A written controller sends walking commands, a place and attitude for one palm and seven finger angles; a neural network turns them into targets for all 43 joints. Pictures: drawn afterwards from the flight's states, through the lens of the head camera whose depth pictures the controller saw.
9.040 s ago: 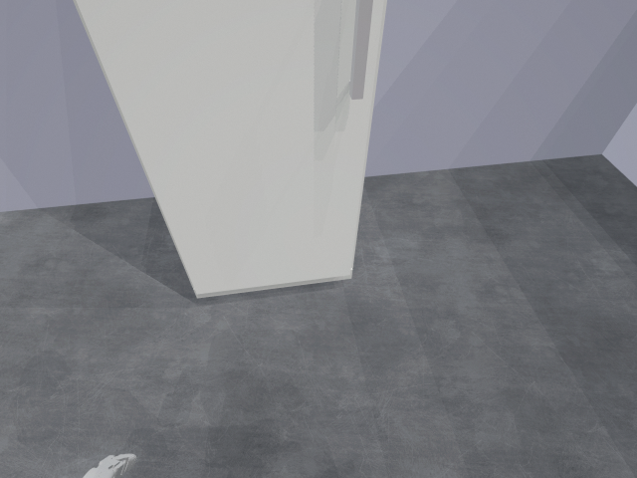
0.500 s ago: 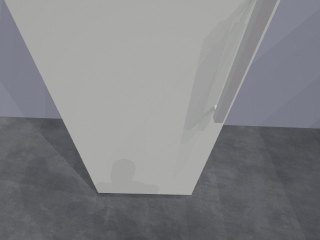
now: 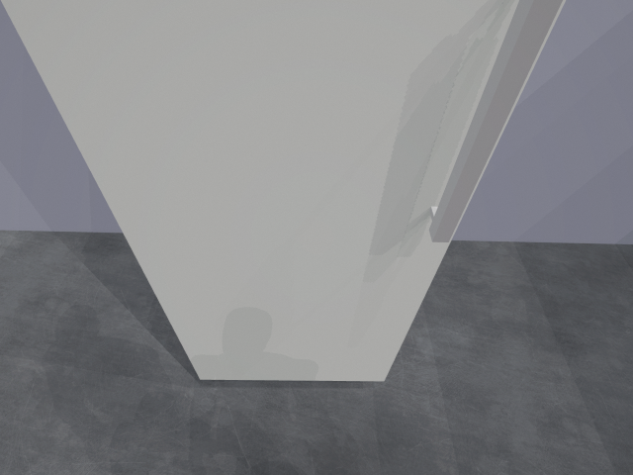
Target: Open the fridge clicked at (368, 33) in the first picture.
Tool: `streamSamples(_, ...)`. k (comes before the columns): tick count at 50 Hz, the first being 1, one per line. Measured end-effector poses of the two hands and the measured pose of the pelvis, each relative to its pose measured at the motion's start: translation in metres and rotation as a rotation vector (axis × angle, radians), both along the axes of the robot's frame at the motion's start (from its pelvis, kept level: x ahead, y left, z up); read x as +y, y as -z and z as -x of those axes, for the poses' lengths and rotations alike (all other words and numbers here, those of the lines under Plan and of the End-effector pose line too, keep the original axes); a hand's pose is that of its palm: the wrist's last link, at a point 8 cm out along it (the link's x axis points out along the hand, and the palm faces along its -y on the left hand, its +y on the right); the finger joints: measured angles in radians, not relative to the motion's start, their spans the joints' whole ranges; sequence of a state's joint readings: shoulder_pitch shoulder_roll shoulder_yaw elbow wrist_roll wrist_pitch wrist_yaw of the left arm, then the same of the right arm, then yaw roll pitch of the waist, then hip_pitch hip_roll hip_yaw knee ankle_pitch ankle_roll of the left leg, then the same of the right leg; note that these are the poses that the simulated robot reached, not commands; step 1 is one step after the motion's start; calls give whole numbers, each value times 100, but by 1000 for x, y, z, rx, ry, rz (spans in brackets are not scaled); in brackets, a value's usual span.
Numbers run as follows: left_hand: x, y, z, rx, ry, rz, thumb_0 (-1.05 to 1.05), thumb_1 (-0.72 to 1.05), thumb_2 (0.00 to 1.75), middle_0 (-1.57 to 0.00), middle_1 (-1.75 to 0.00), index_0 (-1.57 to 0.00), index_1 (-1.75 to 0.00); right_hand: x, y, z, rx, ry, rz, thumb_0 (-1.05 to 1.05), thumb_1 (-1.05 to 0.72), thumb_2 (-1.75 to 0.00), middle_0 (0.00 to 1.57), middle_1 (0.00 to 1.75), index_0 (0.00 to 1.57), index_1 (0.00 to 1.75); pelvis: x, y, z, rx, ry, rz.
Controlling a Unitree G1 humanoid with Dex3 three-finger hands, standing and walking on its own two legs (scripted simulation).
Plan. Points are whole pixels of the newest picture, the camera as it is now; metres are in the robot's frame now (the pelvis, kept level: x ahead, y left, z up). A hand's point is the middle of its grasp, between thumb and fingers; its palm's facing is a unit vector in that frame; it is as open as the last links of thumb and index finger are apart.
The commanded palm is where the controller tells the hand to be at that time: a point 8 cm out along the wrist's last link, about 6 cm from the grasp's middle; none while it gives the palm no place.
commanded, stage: look again from close up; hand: right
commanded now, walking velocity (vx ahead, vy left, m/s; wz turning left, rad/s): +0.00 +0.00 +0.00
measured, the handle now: (474, 132) +0.46 -0.15 +0.22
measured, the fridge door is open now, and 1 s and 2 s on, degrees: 0 0 0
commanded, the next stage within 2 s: raise the hand to about handle height in 0.32 s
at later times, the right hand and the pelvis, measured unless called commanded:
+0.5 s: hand out of the picture +0.06 -0.19 -0.14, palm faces +0.20 +0.95 -0.23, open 7.3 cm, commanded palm +0.10 -0.23 -0.06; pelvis +0.00 +0.00 +0.00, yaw +0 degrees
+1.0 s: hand (543, 469) +0.15 -0.22 +0.03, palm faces +0.08 +1.00 -0.05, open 9.5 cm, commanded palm +0.13 -0.27 +0.04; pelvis -0.02 -0.02 -0.05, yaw -4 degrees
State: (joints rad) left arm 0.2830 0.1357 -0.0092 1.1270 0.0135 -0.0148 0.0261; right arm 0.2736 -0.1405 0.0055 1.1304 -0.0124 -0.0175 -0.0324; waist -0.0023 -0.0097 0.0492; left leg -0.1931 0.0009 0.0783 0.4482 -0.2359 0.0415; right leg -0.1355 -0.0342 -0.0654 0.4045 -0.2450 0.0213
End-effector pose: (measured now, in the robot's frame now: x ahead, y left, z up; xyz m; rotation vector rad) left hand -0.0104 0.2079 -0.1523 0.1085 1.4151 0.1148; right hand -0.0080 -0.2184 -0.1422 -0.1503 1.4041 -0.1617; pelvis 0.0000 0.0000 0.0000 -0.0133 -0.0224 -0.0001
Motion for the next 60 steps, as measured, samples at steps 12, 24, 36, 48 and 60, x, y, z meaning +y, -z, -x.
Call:
streamSamples(12, 3, 0, -2, 3, 3, -2, 0, 91, 90, -20, -30, -20, -30, 1, 0, -5, -12, 6, 5, 0, -91, -90, 20, 30, 20, 30, 3, 0, -2, -1, 4, 0)
streamSamples(24, 12, -4, -10, -77, 4, -38, 1, 92, 90, -20, -30, -20, -30, -10, -16, -27, -163, 107, 33, 2, -93, -90, 20, 31, 20, 30, 3, 3, 1, -2, 1, -10)
streamSamples(36, 51, -75, -166, -903, 73, -177, 1, 91, 90, -20, -30, -20, -30, -10, -165, -178, -1445, -186, -139, 1, -76, -83, 20, 41, 21, 40, -7, 34, 19, 104, 6, 1)
streamSamples(48, -9, -89, -215, -995, 258, -126, 1, 91, 90, -20, -30, -20, -30, -53, -158, -122, -1416, -94, -39, 1, -46, -72, 23, 58, 23, 58, -19, 49, 23, 105, 56, -47)
streamSamples(60, -50, -53, -152, -819, 149, -1, 1, 90, 90, -21, -30, -21, -31, -76, -206, -180, -1373, -210, -96, 0, -18, -60, 25, 76, 25, 76, -35, 29, 18, 70, 37, -45)
